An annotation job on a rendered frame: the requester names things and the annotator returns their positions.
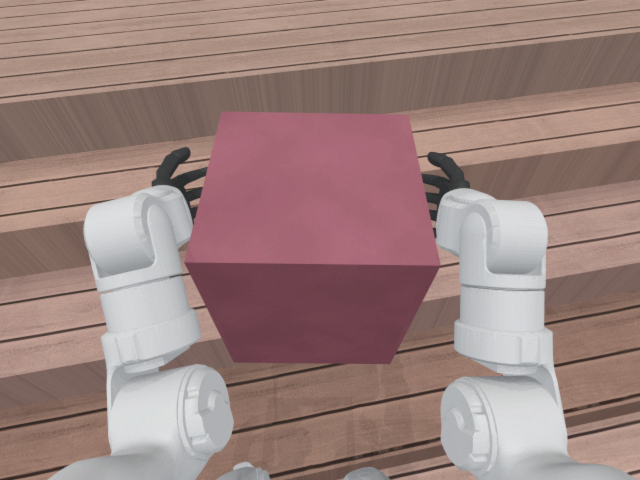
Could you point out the robot right upper arm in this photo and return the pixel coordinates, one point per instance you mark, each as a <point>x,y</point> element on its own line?
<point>510,428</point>

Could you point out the left robot hand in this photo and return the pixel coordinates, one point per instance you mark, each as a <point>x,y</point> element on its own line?
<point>168,167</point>

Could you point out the robot left upper arm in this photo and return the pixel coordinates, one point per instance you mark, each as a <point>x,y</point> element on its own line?
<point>163,426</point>

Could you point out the right robot hand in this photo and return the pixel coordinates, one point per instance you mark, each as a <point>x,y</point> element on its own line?
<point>454,173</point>

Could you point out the carton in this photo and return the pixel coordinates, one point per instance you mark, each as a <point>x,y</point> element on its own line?
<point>313,241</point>

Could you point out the left robot shin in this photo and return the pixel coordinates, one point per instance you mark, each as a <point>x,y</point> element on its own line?
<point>241,465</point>

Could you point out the robot left forearm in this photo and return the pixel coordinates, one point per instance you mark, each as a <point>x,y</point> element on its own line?
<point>133,247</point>

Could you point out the robot right forearm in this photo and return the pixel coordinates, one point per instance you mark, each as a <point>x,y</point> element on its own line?
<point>501,245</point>

